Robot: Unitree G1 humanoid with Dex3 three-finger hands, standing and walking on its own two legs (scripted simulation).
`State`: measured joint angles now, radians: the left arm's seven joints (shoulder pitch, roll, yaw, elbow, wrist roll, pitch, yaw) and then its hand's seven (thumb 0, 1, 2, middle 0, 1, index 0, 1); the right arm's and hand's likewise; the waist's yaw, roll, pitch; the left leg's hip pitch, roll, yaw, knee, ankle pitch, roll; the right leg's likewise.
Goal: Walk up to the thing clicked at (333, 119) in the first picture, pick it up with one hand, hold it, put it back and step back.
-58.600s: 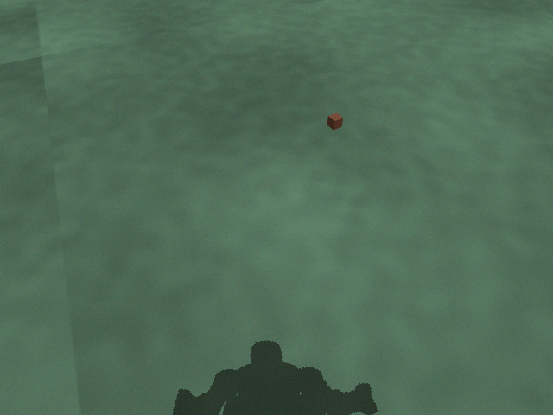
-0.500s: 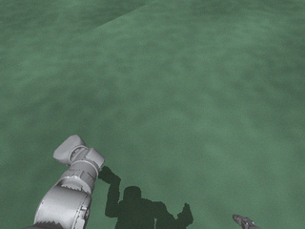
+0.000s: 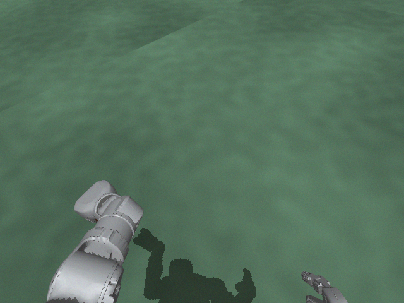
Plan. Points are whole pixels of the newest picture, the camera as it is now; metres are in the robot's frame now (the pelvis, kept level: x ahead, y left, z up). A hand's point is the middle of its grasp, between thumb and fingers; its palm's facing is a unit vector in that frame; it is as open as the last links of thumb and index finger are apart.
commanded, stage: hold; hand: left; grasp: from above
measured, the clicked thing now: (116, 217) +0.34 +0.22 -0.08
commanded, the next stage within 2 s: crouch in 0.92 s
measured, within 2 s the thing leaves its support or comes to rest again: neither
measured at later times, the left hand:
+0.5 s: hand (108, 210) +0.32 +0.22 -0.02, palm faces -0.22 -0.38 -0.90, open 9.9 cm
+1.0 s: hand (108, 209) +0.33 +0.22 -0.02, palm faces -0.24 -0.39 -0.89, open 9.9 cm
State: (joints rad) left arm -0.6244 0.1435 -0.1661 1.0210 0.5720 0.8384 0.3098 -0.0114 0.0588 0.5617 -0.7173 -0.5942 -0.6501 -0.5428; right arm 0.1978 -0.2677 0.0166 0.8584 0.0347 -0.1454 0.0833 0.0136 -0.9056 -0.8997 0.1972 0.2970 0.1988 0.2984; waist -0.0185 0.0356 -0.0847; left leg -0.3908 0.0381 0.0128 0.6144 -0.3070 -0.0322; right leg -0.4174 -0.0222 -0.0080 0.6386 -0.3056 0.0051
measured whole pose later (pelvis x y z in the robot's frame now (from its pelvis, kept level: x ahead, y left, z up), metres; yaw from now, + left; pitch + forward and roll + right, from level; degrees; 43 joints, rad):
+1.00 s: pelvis +0.01 +0.00 +0.01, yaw +0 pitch +4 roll +0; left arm -0.56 0.15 -0.24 0.85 0.61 0.91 0.20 0.00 0.02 0.65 -0.69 -0.63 -0.62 -0.60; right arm 0.14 -0.25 0.04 0.83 0.05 -0.16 0.08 0.02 -0.91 -0.90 0.20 0.30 0.20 0.30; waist 0.02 0.04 -0.07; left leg -0.32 0.03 0.01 0.55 -0.30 -0.03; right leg -0.34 -0.03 -0.01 0.57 -0.29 0.01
